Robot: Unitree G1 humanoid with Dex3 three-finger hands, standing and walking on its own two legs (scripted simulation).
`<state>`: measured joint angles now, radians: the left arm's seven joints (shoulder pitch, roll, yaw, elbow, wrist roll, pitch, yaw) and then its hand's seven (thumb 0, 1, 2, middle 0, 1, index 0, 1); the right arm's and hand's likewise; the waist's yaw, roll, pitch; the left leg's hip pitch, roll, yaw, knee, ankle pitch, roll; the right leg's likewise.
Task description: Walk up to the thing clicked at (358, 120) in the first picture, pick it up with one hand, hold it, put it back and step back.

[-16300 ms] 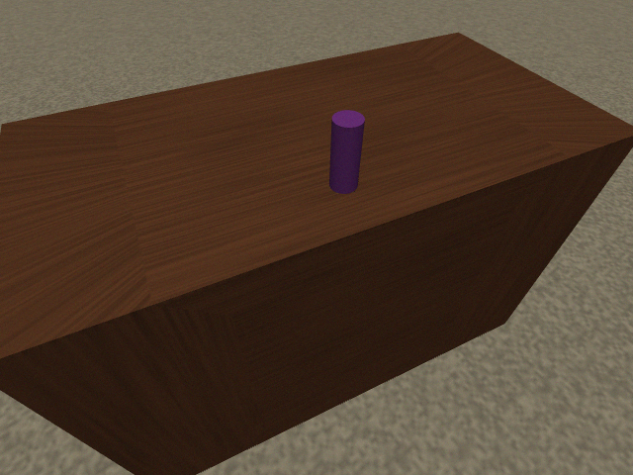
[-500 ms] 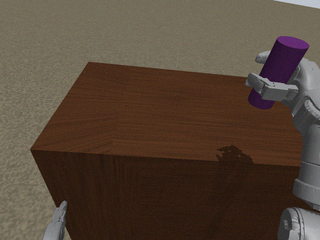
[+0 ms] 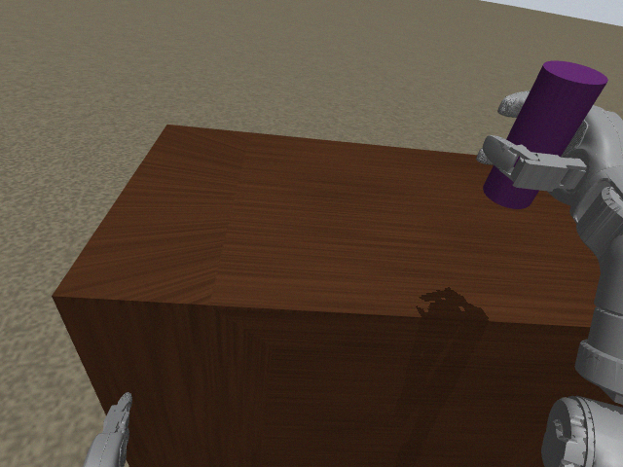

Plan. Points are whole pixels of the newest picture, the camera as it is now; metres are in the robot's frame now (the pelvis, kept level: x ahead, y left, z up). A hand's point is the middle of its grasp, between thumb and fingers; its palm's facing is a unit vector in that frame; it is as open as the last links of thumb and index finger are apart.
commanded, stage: hold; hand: right
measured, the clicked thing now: (536, 140) +0.34 -0.17 +0.34
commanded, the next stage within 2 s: crouch in 1.92 s
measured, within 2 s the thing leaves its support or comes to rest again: neither
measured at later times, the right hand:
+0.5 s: hand (521, 156) +0.33 -0.16 +0.32, palm faces +0.10 +0.99 -0.04, open 6.9 cm
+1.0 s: hand (516, 163) +0.33 -0.16 +0.32, palm faces +0.11 +0.99 -0.03, open 6.9 cm
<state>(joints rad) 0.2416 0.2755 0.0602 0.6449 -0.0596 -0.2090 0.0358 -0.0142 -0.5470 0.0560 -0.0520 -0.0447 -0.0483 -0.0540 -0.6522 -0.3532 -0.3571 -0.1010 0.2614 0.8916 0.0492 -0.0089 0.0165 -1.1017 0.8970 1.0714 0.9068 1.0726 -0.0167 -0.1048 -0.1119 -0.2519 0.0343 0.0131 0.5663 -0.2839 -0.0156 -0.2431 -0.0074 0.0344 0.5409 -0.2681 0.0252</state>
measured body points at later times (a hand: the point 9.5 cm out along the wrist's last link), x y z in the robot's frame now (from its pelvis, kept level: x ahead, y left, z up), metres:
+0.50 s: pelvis +0.00 +0.00 +0.00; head -0.05 +0.05 +0.44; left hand +0.17 +0.26 -0.08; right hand +0.32 -0.21 +0.33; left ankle +0.01 +0.13 -0.73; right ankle +0.02 -0.14 -0.73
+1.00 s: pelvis +0.00 +0.01 +0.00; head -0.06 +0.05 +0.44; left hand +0.17 +0.26 -0.08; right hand +0.32 -0.21 +0.32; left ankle +0.01 +0.13 -0.73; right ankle +0.02 -0.14 -0.73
